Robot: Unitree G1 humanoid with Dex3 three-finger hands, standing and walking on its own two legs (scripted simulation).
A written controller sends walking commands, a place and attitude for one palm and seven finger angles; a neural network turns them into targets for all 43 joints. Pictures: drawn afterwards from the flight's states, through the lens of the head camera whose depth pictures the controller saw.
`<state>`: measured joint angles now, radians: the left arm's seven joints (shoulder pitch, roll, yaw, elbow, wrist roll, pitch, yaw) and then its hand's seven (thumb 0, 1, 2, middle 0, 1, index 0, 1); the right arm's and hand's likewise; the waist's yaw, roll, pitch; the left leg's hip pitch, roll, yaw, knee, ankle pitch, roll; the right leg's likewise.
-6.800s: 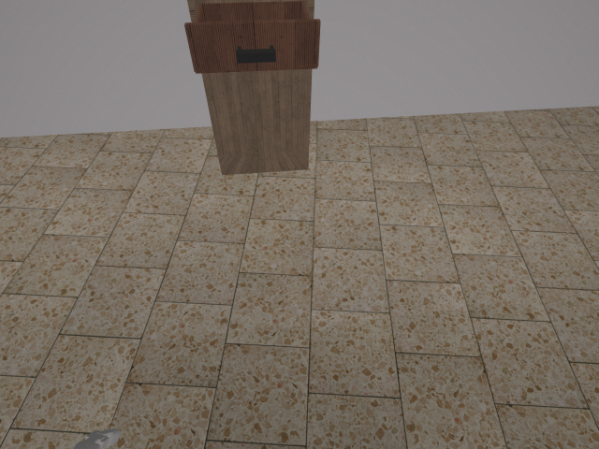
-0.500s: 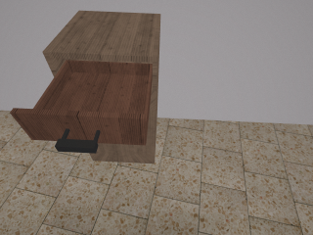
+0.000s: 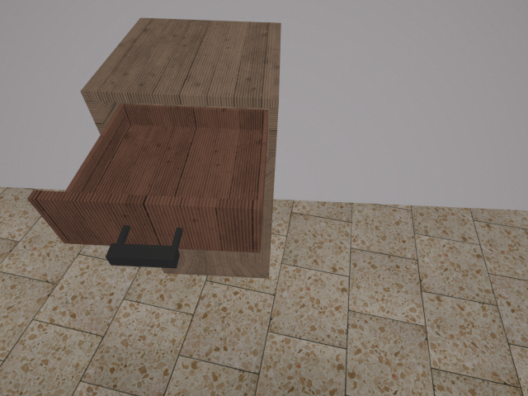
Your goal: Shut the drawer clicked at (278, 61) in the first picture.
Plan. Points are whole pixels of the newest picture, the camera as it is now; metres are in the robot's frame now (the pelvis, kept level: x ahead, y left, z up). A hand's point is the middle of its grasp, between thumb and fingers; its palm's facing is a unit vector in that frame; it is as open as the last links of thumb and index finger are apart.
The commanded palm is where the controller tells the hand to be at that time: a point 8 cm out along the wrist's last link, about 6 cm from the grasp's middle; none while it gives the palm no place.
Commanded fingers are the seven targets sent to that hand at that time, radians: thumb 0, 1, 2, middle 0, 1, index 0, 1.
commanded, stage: come to a stop and stand still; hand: left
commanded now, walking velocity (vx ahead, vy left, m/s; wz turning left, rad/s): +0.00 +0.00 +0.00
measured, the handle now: (147, 243) +0.36 +0.24 -0.02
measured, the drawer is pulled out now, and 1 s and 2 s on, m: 0.30 0.30 0.30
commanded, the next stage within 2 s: look again from close up in 0.90 s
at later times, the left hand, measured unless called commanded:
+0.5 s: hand out of the picture +0.05 +0.19 -0.17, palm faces +0.03 -0.97 -0.23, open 7.4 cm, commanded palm none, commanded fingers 0.00 0.90 0.90 -0.20 -0.30 -0.20 -0.30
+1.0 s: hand out of the picture +0.09 +0.22 -0.16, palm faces +0.02 -0.95 -0.31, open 7.4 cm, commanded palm none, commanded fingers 0.00 0.90 0.90 -0.20 -0.30 -0.20 -0.30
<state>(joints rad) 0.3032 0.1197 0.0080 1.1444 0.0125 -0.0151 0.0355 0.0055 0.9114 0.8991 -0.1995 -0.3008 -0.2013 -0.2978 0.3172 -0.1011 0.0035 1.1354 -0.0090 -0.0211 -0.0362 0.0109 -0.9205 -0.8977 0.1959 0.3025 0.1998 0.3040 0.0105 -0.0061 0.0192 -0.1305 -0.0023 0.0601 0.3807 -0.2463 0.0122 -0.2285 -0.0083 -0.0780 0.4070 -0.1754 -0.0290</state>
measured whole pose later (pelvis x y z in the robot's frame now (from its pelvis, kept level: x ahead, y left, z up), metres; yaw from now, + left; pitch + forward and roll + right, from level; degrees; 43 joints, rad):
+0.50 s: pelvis +0.02 -0.01 +0.00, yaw +1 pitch -1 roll +0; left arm 0.20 0.20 0.01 1.13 0.01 -0.02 0.02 0.01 0.91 0.90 -0.20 -0.30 -0.20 -0.30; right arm 0.23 -0.20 0.00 1.13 -0.01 -0.02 -0.03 0.00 -0.91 -0.90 0.20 0.30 0.20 0.30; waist 0.00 0.00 0.04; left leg -0.07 0.01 0.05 0.34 -0.26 0.00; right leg -0.17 0.00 -0.09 0.38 -0.20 -0.04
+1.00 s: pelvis +0.03 -0.02 +0.00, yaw +1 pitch -1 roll +0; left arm 0.13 0.29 0.02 1.12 0.01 -0.02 0.01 0.01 0.91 0.90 -0.20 -0.30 -0.20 -0.30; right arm 0.15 -0.30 0.01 1.11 -0.01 -0.01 -0.02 0.01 -0.91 -0.90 0.20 0.30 0.20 0.30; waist 0.01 0.01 0.04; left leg -0.04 0.02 0.03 0.29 -0.24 -0.02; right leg -0.13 0.02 -0.10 0.32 -0.18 -0.05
